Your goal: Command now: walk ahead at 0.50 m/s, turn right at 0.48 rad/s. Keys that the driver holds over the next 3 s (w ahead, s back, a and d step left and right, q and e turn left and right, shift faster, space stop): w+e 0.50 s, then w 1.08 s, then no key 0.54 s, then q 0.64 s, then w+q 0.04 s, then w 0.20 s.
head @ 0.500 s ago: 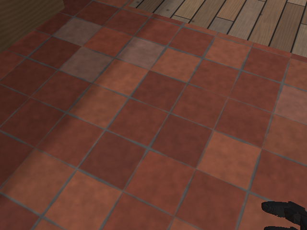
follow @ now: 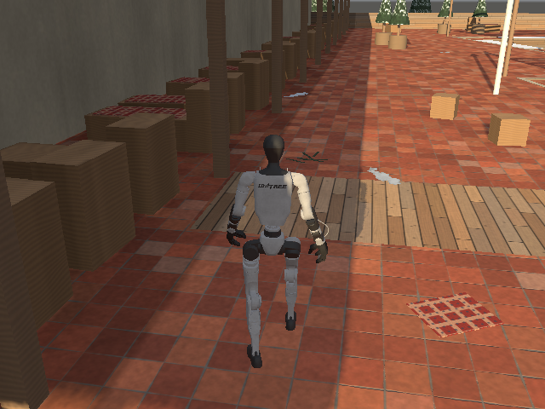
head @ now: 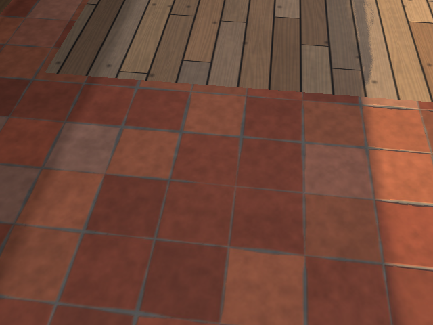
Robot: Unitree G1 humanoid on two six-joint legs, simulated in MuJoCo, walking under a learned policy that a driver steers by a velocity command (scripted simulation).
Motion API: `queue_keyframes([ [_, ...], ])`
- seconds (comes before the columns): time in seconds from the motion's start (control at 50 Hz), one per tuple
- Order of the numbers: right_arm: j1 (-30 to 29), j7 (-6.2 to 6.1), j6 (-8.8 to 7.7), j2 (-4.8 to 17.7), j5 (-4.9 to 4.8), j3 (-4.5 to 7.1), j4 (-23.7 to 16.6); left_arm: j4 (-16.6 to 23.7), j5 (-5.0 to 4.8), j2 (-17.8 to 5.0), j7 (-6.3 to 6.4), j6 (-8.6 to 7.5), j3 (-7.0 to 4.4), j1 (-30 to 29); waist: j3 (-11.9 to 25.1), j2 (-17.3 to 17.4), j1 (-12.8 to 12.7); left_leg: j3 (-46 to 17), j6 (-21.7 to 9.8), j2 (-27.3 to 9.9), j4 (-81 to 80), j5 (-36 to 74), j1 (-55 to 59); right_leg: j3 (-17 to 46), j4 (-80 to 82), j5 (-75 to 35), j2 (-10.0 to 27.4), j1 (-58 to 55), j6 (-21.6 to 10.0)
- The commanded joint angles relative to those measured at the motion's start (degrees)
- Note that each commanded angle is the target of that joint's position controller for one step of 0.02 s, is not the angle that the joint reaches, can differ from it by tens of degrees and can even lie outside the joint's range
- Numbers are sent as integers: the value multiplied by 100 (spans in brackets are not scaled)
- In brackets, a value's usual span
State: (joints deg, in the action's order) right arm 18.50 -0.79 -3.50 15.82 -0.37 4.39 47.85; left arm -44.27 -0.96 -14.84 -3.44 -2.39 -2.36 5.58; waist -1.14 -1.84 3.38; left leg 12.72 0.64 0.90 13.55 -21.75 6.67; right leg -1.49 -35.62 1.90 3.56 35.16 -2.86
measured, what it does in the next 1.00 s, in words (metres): walks ahead, turning right: right foot, then left foot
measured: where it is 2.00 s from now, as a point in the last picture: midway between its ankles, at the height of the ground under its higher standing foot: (292, 174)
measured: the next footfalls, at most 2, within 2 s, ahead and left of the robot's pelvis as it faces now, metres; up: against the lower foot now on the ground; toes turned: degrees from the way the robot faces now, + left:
right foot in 0.04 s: +0.20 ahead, -0.10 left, +0.00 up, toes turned -4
left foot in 0.52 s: +0.52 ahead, +0.05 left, +0.00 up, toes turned -22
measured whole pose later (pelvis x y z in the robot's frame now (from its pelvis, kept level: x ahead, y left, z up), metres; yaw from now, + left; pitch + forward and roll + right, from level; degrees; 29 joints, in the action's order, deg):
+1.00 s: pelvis +0.55 -0.11 +0.01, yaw -24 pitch +2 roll +2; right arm 23.3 0.5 -3.5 16.9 -1.5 3.3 50.9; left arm -36.2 -0.9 -14.5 -2.1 -3.9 -1.7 1.8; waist -0.9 -1.4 6.5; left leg 1.6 0.5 0.5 15.7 -20.3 2.2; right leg 0.3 -29.8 3.4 2.2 30.0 -2.1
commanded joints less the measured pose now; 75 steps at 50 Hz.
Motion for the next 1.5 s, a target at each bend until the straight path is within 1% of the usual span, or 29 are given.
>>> queue_keyframes([
  [0.02, -181, -111, 112, 1189, -45, 296, -302, 457, -15, -778, -48, -49, -281, 247, 240, 704, -523, -166, -646, -1650, 1375, 6270, 28, -486, -14, 828, -495, -766, -366],
  [0.04, -260, -142, 148, 1158, -60, 265, -336, 251, -30, -1076, 9, -42, -456, 1135, 713, 582, -1010, -14, -452, -1411, 2597, 6206, -458, -479, 321, 556, -743, -2074, -581],
  [0.06, -96, -159, 94, 920, 65, 157, -452, 120, -45, -1633, 137, 17, -646, 1954, 1314, -211, -1256, 11, -176, -1113, 4428, 4230, -1876, 948, 448, 385, 82, -3823, -971],
  [0.08, 472, -28, -90, 122, 192, -93, -682, 180, -98, -1998, 138, -27, -673, 1776, 1868, -1392, -549, -810, 162, 183, 6237, -1103, -4355, 4215, 1121, 1561, 1350, -5590, -2060],
  [0.1, -232, 64, -310, 610, -32, -25, -713, 293, -54, -1499, 124, -83, -532, 1925, 2157, -620, -1040, -1874, -1, 58, 6628, -1179, -4972, 4747, 1760, 1925, 1459, -5806, -1949],
  [0.12, -717, 110, -430, 805, -212, 27, -885, 283, -12, -1257, 131, -135, -466, 1722, 1388, -397, -1063, -1856, -144, -191, 6464, -649, -5335, 3942, 1850, 1542, 1322, -5266, -1708],
  [0.16, -867, 39, -494, 796, 8, 51, -859, 434, -6, -972, 162, -154, -381, 1014, 576, 182, -602, -1785, -155, -593, 5523, 72, -4819, 2826, 1926, 354, 903, -3667, -1463],
  [0.24, -663, 30, -250, 634, 115, 67, -866, 613, 43, -936, 274, -169, -353, 775, 335, -4, -241, -1664, 153, -694, 4596, 516, -4142, 2057, 2271, -788, 562, -2450, -1474],
  [0.34, -1692, 71, -245, 345, 103, -67, -1143, 525, -24, -1115, 421, -92, -416, 1116, 112, -217, -609, -1507, 376, -308, 2413, 2378, -3710, 1479, 2202, -321, 51, -1930, -1039],
  [0.42, -2122, 168, -327, 533, -12, -22, -1292, 406, -70, -1089, 446, -14, -424, 1472, 109, -324, -769, -1668, 299, -111, 1619, 2593, -3427, 2013, 1837, 310, 256, -2313, -903],
  [0.5, -1386, 187, -439, 828, -14, 133, -1124, 476, -29, -982, 466, 42, -414, 1311, 299, -551, -283, -1643, -87, -93, 1182, 1922, -2508, 2484, 950, 61, 308, -2669, -646],
  [0.52, -746, 158, -472, 1010, 75, 209, -1004, 519, 17, -717, 443, 23, -315, 1301, 818, -403, 19, -1827, -335, -429, 1223, 1882, -1467, 2176, 65, -88, 25, -2472, -465],
  [0.54, 93, 123, -460, 1306, 138, 261, -918, 593, 145, -363, 442, 9, -179, 1525, 1662, 408, 224, -2945, -665, -1418, 1276, 1538, -8, 1586, -1570, 1212, -429, -1743, -236],
  [0.56, 437, 202, -385, 1696, 159, 368, -610, 689, -104, -192, 432, -59, -122, 2416, 1965, 2535, -239, -5845, -1614, -2432, 501, -29, 1239, 1111, -3232, 3285, -1000, 270, 75],
  [0.58, 232, 234, -379, 1057, 12, 231, -733, 464, -149, -809, 450, -66, -215, 2252, 1409, 1552, -41, -5924, -1481, -2303, 233, -1241, 903, 1368, -3811, 2980, -590, 825, 138],
  [0.6, -31, 213, -345, 742, -1, 141, -761, 554, -98, -1042, 437, -56, -279, 1548, 728, 962, 106, -4898, -1247, -2041, 229, -937, 241, 1219, -3863, 2441, -423, 934, 147],
  [0.64, -412, 209, -289, 600, 95, 62, -736, 728, 40, -890, 431, -88, -272, 914, 154, 488, -40, -3774, -1188, -1608, 86, 517, -826, 1018, -3384, 1854, -116, 688, 155],
  [0.7, -386, 188, -328, 500, 67, 8, -604, 741, 6, -587, 354, -94, -221, 1007, 198, 794, -263, -3034, -1253, -1349, -181, 1513, -1220, 773, -2695, 1661, 109, 256, 176],
  [0.8, -197, 135, -267, 891, -23, 93, -391, 966, 61, -319, 292, -141, -72, 224, 31, 599, -91, -2290, -1326, -1301, -520, 2200, -1320, 446, -1026, 555, 221, 254, 322],
  [0.96, 371, 113, -61, 1104, -130, 111, 22, 1258, -23, -478, 128, -233, -96, -707, -176, 701, 73, -1950, -1025, -1531, -132, 2728, -739, 188, 503, 165, -107, -395, 84],
  [1.02, 240, 61, 4, 1051, -118, 65, 23, 827, 55, -961, 189, -229, -361, 784, 742, 580, -769, -1448, -677, -1114, 1695, 4403, -1088, -10, 854, 154, -331, -2736, -316],
  [1.04, 214, 46, -24, 726, 59, -79, -157, 654, 116, -1414, 264, -191, -484, 1857, 1617, -162, -1153, -1176, -434, -774, 3546, 2753, -2277, 1309, 665, -66, 841, -4436, -720],
  [1.06, 857, 78, -139, 172, 25, -243, -230, 568, 107, -1726, 231, -164, -516, 1964, 2181, -1605, -758, -1340, -157, 153, 5258, -979, -4297, 3877, 1377, 1215, 1899, -5793, -1543],
  [1.08, 475, 118, -222, 792, -88, -101, -176, 598, 46, -1182, 216, -164, -378, 1913, 1826, -922, -970, -1901, -213, -152, 5855, -1124, -4945, 4067, 1725, 2006, 1762, -5513, -1395],
  [1.1, -19, 149, -274, 973, -182, -39, -343, 618, 33, -1015, 216, -183, -303, 1539, 1061, -681, -897, -1785, -278, -398, 5859, -580, -5224, 3289, 1849, 1795, 1575, -4830, -1211],
  [1.14, -344, 119, -260, 854, -48, -33, -370, 657, 109, -787, 181, -208, -230, 934, 392, -180, -569, -1649, -209, -757, 5332, 235, -4824, 2311, 2153, 655, 1145, -3520, -1097],
  [1.18, -132, 129, -152, 667, -41, -49, -299, 629, 137, -669, 172, -269, -208, 740, 349, -336, -288, -1683, -122, -897, 5039, 548, -4285, 1859, 2466, 141, 953, -2914, -1105],
  [1.36, -1610, 200, -119, 322, 4, -184, -665, 91, 39, -1032, 318, -289, -299, 1346, -166, -88, -629, -1405, 60, -685, 2389, 2743, -4244, 647, 2871, -321, 655, -2702, -906],
  [1.5, -2092, 378, -201, 533, -41, -153, -935, -330, -22, -1180, 384, -96, -356, 1759, -192, -220, -621, -1349, -317, -428, 1533, 1965, -4054, 755, 2177, -1080, 1130, -3895, -695],
])
Over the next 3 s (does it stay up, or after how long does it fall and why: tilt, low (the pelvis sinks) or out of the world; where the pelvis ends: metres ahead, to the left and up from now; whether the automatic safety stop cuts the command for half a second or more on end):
stays up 1.03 -0.27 0.02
